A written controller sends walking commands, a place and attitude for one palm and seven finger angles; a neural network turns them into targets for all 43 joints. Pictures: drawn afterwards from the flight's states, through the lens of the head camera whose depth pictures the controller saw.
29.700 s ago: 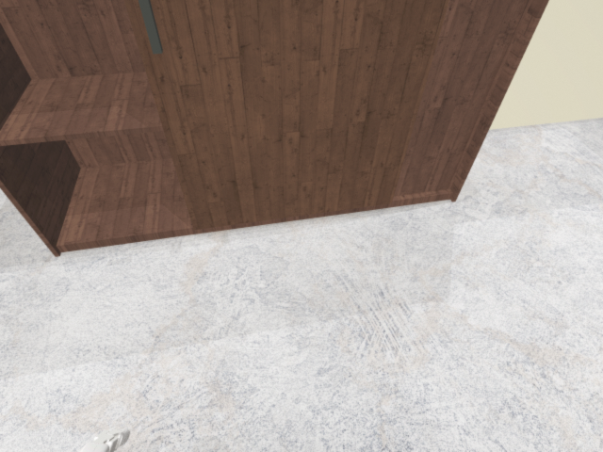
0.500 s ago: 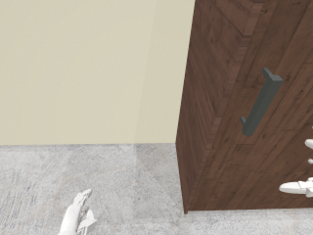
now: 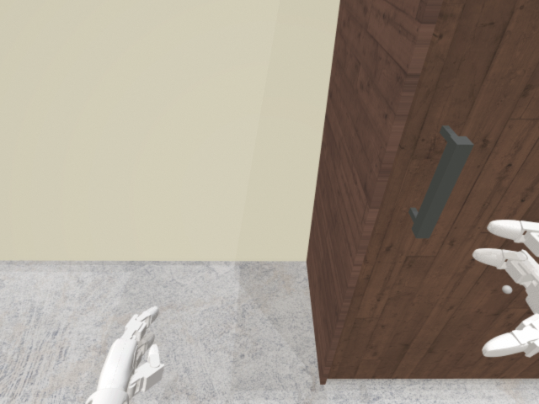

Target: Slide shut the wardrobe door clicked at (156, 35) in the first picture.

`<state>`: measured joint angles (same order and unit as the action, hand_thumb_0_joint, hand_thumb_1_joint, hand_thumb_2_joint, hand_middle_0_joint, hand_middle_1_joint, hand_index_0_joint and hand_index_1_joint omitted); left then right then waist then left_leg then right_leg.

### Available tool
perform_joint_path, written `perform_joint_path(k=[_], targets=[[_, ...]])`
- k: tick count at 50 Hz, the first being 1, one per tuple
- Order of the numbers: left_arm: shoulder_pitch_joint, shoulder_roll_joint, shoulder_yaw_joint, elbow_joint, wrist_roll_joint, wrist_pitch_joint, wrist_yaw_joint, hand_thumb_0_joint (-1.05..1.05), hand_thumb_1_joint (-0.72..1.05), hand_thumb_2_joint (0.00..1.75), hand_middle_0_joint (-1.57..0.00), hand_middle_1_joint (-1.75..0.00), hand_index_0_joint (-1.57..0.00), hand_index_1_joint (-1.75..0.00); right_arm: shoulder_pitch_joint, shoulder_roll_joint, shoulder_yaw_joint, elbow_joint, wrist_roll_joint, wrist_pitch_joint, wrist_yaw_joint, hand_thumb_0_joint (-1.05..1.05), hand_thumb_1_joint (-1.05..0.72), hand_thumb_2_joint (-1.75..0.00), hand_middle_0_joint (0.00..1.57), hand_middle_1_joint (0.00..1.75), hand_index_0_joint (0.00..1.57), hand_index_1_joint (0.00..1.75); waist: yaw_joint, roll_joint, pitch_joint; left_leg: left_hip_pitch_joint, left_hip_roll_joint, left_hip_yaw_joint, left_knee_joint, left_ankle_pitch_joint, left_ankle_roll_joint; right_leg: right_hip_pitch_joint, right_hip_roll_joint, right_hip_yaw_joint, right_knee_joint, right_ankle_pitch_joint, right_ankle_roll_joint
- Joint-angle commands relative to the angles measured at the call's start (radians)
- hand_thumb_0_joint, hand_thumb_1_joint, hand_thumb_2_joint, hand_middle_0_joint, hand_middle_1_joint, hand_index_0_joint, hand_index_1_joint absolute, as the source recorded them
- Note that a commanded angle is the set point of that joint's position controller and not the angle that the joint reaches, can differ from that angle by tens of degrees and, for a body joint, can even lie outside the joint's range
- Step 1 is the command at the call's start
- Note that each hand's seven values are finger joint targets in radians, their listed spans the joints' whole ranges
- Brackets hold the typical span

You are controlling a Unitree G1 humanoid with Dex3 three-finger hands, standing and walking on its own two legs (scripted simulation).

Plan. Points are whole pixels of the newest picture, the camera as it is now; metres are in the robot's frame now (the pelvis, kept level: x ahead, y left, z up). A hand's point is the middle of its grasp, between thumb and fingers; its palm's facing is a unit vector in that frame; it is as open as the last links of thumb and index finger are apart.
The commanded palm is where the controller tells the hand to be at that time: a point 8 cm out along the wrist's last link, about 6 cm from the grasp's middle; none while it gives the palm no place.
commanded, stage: draw the hand back to the body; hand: right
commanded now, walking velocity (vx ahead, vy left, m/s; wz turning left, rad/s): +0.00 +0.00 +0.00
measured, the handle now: (433, 184) +0.41 -0.28 +0.16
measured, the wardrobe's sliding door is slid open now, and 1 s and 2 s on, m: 0.00 0.00 0.00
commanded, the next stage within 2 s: step back with the hand held close in 1.04 s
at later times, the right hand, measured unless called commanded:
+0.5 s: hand (507, 268) +0.22 -0.28 +0.17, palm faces +0.43 +0.84 -0.33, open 10.4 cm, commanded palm +0.17 -0.32 +0.18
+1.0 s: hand (494, 268) +0.22 -0.27 +0.17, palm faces +0.43 +0.85 -0.32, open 7.5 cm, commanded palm +0.17 -0.30 +0.19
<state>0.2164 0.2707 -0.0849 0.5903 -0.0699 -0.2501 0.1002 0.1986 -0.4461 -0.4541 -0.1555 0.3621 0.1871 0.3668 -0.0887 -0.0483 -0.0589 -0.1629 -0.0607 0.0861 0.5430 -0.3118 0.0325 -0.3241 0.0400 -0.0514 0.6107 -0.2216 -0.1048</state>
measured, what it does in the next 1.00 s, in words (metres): stands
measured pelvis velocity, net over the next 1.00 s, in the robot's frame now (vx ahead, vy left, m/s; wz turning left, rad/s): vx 0.02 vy -0.01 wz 0.05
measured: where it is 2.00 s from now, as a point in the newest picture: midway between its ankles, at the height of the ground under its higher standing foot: outside the picture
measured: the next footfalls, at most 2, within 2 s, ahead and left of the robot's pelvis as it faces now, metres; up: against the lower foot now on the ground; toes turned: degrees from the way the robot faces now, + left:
left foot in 1.94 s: -0.04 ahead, +0.10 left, +0.00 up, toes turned -1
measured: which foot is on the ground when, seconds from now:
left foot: down 0.00-1.00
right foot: down 0.00-1.00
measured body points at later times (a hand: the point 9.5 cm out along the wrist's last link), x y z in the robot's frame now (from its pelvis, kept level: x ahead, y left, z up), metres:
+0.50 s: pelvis +0.01 -0.03 +0.01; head -0.02 -0.03 +0.46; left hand +0.18 +0.20 -0.06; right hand +0.19 -0.33 +0.19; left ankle -0.01 +0.10 -0.73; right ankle +0.07 -0.04 -0.73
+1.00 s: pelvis +0.02 -0.01 +0.02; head -0.01 -0.01 +0.46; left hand +0.21 +0.21 -0.06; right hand +0.19 -0.31 +0.19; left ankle -0.01 +0.10 -0.73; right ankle +0.07 -0.04 -0.73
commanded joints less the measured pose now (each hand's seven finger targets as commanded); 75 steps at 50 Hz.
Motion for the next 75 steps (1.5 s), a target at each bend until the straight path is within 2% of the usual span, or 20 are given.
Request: perform_joint_path(k=[1,2,4,6,8,14,20,29,33,40,47,52,57,58,59,60,62,63,68,75], targets=[[-0.172,0.103,0.064,-0.104,0.051,-0.043,-0.005,0.0,0.9,0.9,-0.2,-0.3,-0.2,-0.3,-0.179,-0.21,-0.082,-0.261,-0.166,-0.197,-0.347,0.0,0.26,-0.34,0.24,0.98,0.24,0.98,0.019,-0.079,0.113,-0.219,0.073,-0.13,-0.211,-0.15,0.024,0.07,-0.086,0.219,-0.22,-0.348,0.099],[-0.153,0.096,0.064,-0.102,0.049,-0.034,-0.009,0.0,0.9,0.9,-0.2,-0.3,-0.2,-0.3,-0.116,-0.153,-0.033,-0.278,-0.184,-0.222,-0.382,0.0,0.22,-0.36,0.24,0.96,0.24,0.96,0.026,-0.084,0.09,-0.19,0.07,-0.117,-0.193,-0.134,0.018,0.1,-0.087,0.22,-0.241,-0.371,0.094],[-0.148,0.099,0.067,-0.102,0.056,-0.022,-0.012,0.0,0.9,0.9,-0.2,-0.3,-0.2,-0.3,-0.121,-0.134,0.003,-0.347,-0.223,-0.261,-0.436,0.0,0.15,-0.39,0.24,0.92,0.24,0.92,0.025,-0.117,0.018,-0.124,0.063,-0.107,-0.158,-0.059,0.016,0.137,-0.092,0.234,-0.284,-0.357,0.088],[-0.139,0.103,0.071,-0.097,0.062,-0.009,-0.011,0.0,0.9,0.9,-0.2,-0.3,-0.2,-0.3,-0.111,-0.134,0.011,-0.341,-0.247,-0.278,-0.473,0.0,0.08,-0.43,0.23,0.87,0.23,0.87,0.023,-0.045,-0.017,-0.085,0.059,-0.108,-0.16,-0.027,0.011,0.155,-0.098,0.233,-0.305,-0.32,0.083],[-0.137,0.099,0.074,-0.092,0.065,0.001,-0.01,0.0,0.9,0.9,-0.2,-0.3,-0.2,-0.3,-0.101,-0.124,0.02,-0.343,-0.267,-0.292,-0.494,0.0,0.01,-0.46,0.23,0.83,0.23,0.83,0.021,-0.039,-0.034,-0.067,0.056,-0.106,-0.163,-0.003,0.011,0.186,-0.102,0.232,-0.32,-0.278,0.089],[-0.159,0.09,0.075,-0.086,0.069,0.019,-0.017,0.0,0.9,0.9,-0.2,-0.3,-0.2,-0.3,-0.049,-0.112,0.027,-0.407,-0.3,-0.333,-0.513,0.0,-0.21,-0.57,0.22,0.7,0.22,0.7,0.01,-0.103,0.013,-0.026,0.05,-0.103,-0.162,0.027,0.012,0.201,-0.121,0.264,-0.387,-0.299,0.122],[-0.153,0.089,0.089,-0.089,0.073,0.044,-0.033,0.0,0.9,0.9,-0.2,-0.3,-0.2,-0.3,0.089,-0.087,0.02,-0.398,-0.298,-0.341,-0.5,0.0,-0.43,-0.67,0.22,0.58,0.22,0.58,0.002,-0.012,0.039,0.004,0.046,-0.099,-0.174,0.071,0.004,0.2,-0.14,0.255,-0.391,-0.2,0.139],[-0.139,0.089,0.101,-0.107,0.073,0.07,-0.042,0.0,0.9,0.9,-0.2,-0.3,-0.2,-0.3,0.111,-0.075,0.03,-0.483,-0.302,-0.346,-0.49,0.0,-0.75,-0.83,0.21,0.38,0.21,0.38,0.009,-0.073,0.01,-0.002,0.048,-0.104,-0.171,0.109,-0.004,0.256,-0.153,0.257,-0.373,-0.095,0.154],[-0.143,0.085,0.1,-0.112,0.074,0.078,-0.039,0.0,0.9,0.9,-0.2,-0.3,-0.2,-0.3,0.117,-0.073,0.034,-0.491,-0.3,-0.343,-0.491,0.0,-0.9,-0.9,0.2,0.3,0.2,0.3,0.01,-0.037,0.019,0.008,0.048,-0.104,-0.187,0.107,0.0,0.245,-0.142,0.234,-0.364,-0.096,0.143],[-0.147,0.083,0.098,-0.111,0.077,0.084,-0.035,0.0,0.9,0.9,-0.2,-0.3,-0.2,-0.3,0.085,-0.074,0.04,-0.502,-0.302,-0.341,-0.49,0.0,-0.9,-0.9,0.2,0.3,0.2,0.3,0.013,-0.067,0.02,0.013,0.047,-0.105,-0.197,0.107,0.002,0.251,-0.136,0.231,-0.363,-0.096,0.142],[-0.152,0.077,0.095,-0.112,0.077,0.096,-0.033,0.0,0.9,0.9,-0.2,-0.3,-0.2,-0.3,0.106,-0.068,0.042,-0.455,-0.29,-0.325,-0.485,0.0,-0.9,-0.9,0.2,0.3,0.2,0.3,0.015,-0.006,0.051,0.013,0.051,-0.11,-0.242,0.09,0.007,0.252,-0.118,0.186,-0.349,-0.066,0.119],[-0.153,0.075,0.093,-0.111,0.079,0.09,-0.034,0.0,0.9,0.9,-0.2,-0.3,-0.2,-0.3,0.092,-0.083,0.036,-0.491,-0.296,-0.332,-0.487,0.0,-0.9,-0.9,0.2,0.3,0.2,0.3,0.01,-0.074,0.018,0.029,0.05,-0.111,-0.238,0.109,0.01,0.274,-0.114,0.189,-0.347,-0.032,0.122],[-0.153,0.075,0.096,-0.109,0.079,0.091,-0.035,0.0,0.9,0.9,-0.2,-0.3,-0.2,-0.3,0.12,-0.081,0.034,-0.47,-0.288,-0.33,-0.482,0.0,-0.9,-0.9,0.2,0.3,0.2,0.3,0.013,-0.015,0.032,0.021,0.051,-0.114,-0.264,0.116,0.009,0.282,-0.107,0.16,-0.326,0.026,0.112],[-0.152,0.078,0.097,-0.099,0.078,0.094,-0.03,0.0,0.9,0.9,-0.2,-0.3,-0.2,-0.3,0.07,-0.134,-0.019,-0.446,-0.286,-0.329,-0.491,0.0,-0.9,-0.9,0.2,0.3,0.2,0.3,0.012,-0.003,0.033,0.024,0.052,-0.116,-0.271,0.112,0.01,0.271,-0.105,0.158,-0.326,0.019,0.109],[-0.178,0.089,0.092,-0.163,0.06,0.114,-0.023,0.0,0.9,0.9,-0.2,-0.3,-0.2,-0.3,-0.011,-0.212,-0.097,-0.507,-0.294,-0.371,-0.499,0.0,-0.9,-0.9,0.2,0.3,0.2,0.3,0.051,-0.007,0.126,-0.123,0.108,-0.243,-0.325,0.07,0.003,0.201,-0.111,0.155,-0.264,-0.056,0.055],[-0.168,0.076,0.09,-0.142,0.066,0.126,-0.016,0.0,0.9,0.9,-0.2,-0.3,-0.2,-0.3,-0.011,-0.195,-0.085,-0.477,-0.297,-0.391,-0.499,0.0,-0.9,-0.9,0.2,0.3,0.2,0.3,0.054,-0.001,0.134,-0.158,0.14,-0.266,-0.354,0.045,0.013,0.195,-0.096,0.161,-0.217,-0.061,0.049],[-0.133,0.084,0.1,-0.134,0.069,0.144,-0.022,0.0,0.9,0.9,-0.2,-0.3,-0.2,-0.3,0.152,-0.083,0.006,-0.381,-0.309,-0.393,-0.49,0.0,-0.9,-0.9,0.2,0.3,0.2,0.3,0.063,0.053,0.064,-0.219,0.192,-0.294,-0.349,0.051,0.02,0.24,-0.098,0.152,-0.126,-0.003,0.046],[-0.126,0.084,0.105,-0.141,0.067,0.149,-0.024,0.0,0.9,0.9,-0.2,-0.3,-0.2,-0.3,0.166,-0.076,0.02,-0.405,-0.313,-0.4,-0.491,0.0,-0.9,-0.9,0.2,0.3,0.2,0.3,0.066,0.043,0.022,-0.214,0.204,-0.289,-0.321,0.091,0.021,0.25,-0.104,0.145,-0.109,0.033,0.046],[-0.121,0.096,0.121,-0.177,0.062,0.174,-0.013,0.0,0.9,0.9,-0.2,-0.3,-0.2,-0.3,0.229,-0.132,-0.031,-0.48,-0.32,-0.411,-0.506,0.0,-0.9,-0.9,0.2,0.3,0.2,0.3,0.055,0.011,-0.105,-0.104,0.146,-0.217,-0.143,0.379,-0.034,0.239,-0.153,0.15,-0.168,0.33,0.036],[-0.119,0.096,0.128,-0.213,0.061,0.193,-0.008,0.0,0.9,0.9,-0.2,-0.3,-0.2,-0.3,0.297,-0.182,-0.105,-0.535,-0.315,-0.424,-0.517,0.0,-0.9,-0.9,0.2,0.3,0.2,0.3,0.046,-0.034,-0.136,-0.046,0.104,-0.21,-0.053,0.316,-0.025,0.133,-0.186,0.196,-0.203,0.332,0.03]])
